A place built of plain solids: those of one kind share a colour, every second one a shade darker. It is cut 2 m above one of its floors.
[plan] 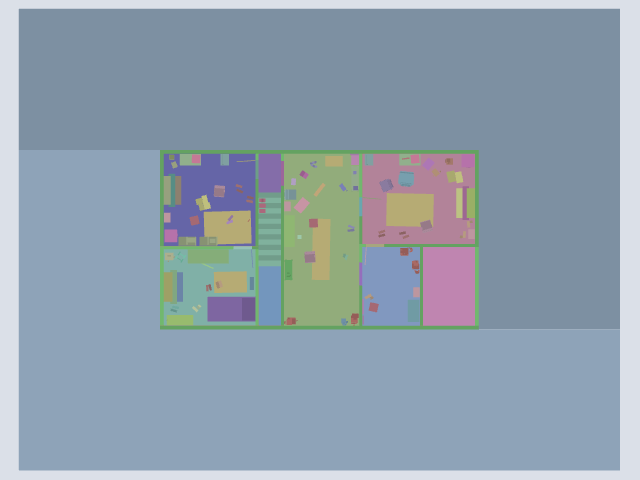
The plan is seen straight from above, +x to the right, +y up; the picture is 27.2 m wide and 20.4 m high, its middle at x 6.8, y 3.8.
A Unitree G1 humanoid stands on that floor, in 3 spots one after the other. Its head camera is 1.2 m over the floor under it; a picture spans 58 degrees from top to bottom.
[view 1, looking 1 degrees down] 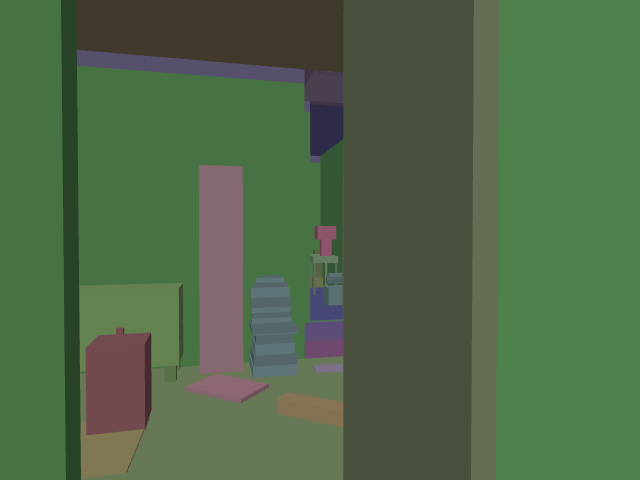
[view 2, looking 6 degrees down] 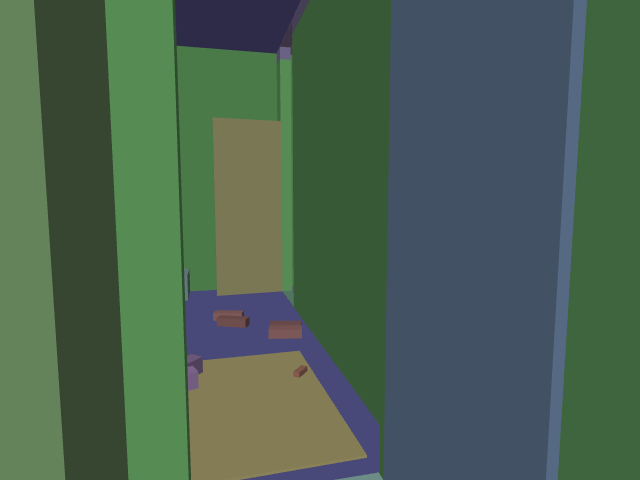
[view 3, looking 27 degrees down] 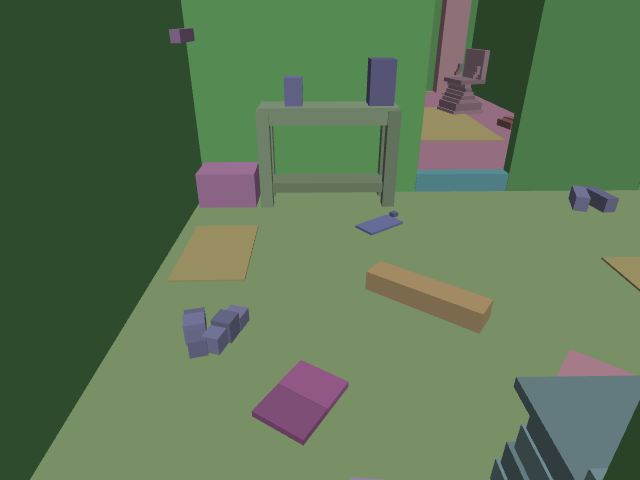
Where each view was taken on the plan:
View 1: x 9.87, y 5.22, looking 167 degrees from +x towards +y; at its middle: table_lamp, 8.62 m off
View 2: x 3.23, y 1.88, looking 76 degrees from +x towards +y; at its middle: wall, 3.47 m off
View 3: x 4.88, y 6.53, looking -1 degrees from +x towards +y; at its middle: floor_passage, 2.99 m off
